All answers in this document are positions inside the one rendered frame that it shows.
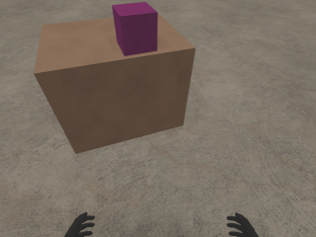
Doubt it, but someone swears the robot right hand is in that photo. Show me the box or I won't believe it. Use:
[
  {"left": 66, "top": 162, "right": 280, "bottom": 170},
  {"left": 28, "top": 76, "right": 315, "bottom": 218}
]
[{"left": 226, "top": 212, "right": 259, "bottom": 237}]

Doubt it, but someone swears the carton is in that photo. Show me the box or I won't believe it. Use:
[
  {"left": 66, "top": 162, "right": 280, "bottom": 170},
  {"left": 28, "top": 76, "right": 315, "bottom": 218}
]
[{"left": 112, "top": 2, "right": 158, "bottom": 56}]

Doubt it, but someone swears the pedestal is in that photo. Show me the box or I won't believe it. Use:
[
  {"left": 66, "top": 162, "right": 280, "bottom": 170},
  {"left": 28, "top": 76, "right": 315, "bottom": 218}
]
[{"left": 34, "top": 13, "right": 196, "bottom": 154}]

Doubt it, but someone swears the robot left hand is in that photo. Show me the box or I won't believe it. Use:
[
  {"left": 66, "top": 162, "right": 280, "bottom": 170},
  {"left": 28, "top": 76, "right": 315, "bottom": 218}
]
[{"left": 64, "top": 212, "right": 95, "bottom": 237}]

